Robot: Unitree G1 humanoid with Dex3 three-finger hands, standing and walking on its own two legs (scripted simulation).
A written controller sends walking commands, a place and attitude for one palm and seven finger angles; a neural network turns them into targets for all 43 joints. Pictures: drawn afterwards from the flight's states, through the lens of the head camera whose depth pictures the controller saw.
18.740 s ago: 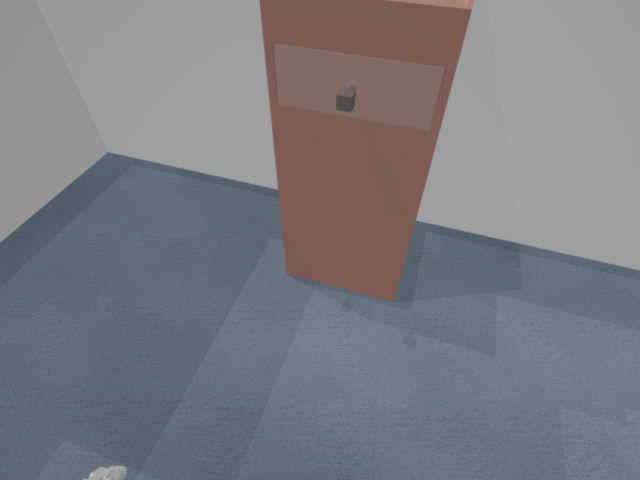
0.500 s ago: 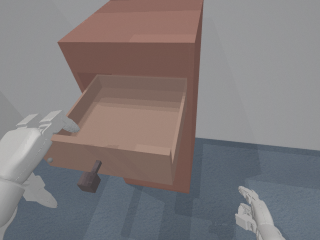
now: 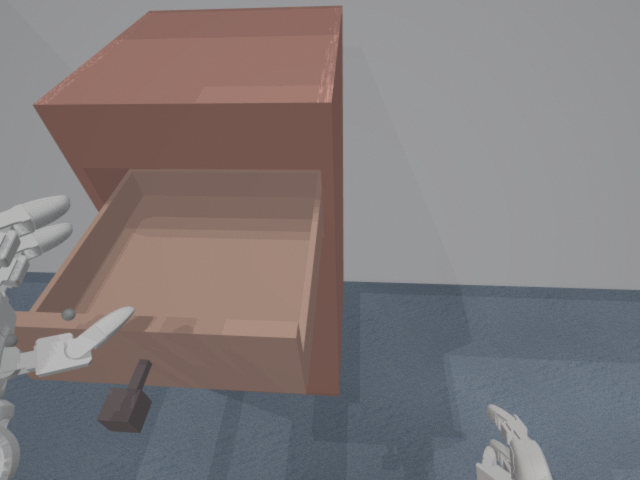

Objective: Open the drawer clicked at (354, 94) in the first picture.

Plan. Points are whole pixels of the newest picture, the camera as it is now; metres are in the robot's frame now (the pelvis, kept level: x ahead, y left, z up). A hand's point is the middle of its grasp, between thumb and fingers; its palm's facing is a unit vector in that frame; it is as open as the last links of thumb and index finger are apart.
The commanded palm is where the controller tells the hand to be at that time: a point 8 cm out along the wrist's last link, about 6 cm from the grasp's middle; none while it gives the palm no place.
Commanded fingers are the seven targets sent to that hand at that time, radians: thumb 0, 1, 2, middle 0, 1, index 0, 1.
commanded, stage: draw the hand back to the body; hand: left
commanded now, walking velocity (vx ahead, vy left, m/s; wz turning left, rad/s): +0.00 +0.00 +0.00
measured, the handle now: (132, 393) +0.20 +0.25 +0.04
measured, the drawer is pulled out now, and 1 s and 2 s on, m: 0.30 0.30 0.30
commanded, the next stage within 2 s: step back with the hand held close in 0.46 s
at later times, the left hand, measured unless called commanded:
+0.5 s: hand (59, 322) +0.18 +0.23 +0.21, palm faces +0.46 -0.79 -0.40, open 7.5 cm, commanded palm +0.13 +0.28 +0.23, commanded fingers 0.00 0.90 0.90 -0.20 -0.30 -0.20 -0.30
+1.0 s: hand (6, 370) +0.14 +0.26 +0.21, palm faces +0.33 -0.76 -0.55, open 7.4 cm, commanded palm +0.07 +0.31 +0.23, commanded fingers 0.00 0.90 0.90 -0.20 -0.30 -0.20 -0.30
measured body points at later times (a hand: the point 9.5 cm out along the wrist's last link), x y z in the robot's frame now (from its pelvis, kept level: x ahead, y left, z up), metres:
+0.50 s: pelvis +0.00 -0.01 +0.00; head -0.01 -0.04 +0.45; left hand +0.15 +0.27 +0.23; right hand +0.21 -0.21 -0.08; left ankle +0.02 +0.14 -0.74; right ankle -0.07 -0.12 -0.74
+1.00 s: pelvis -0.06 +0.03 -0.01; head -0.03 +0.03 +0.44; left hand +0.12 +0.30 +0.24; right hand +0.13 -0.22 -0.08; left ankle +0.02 +0.14 -0.74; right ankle -0.07 -0.12 -0.74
